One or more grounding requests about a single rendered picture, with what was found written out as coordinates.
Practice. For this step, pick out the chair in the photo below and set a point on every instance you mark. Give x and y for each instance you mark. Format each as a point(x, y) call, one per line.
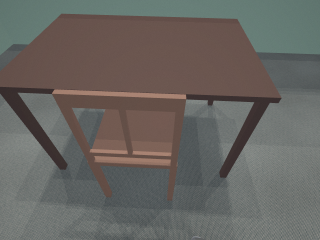
point(139, 130)

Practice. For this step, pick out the table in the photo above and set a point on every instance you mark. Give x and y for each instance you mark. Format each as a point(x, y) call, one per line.
point(208, 59)

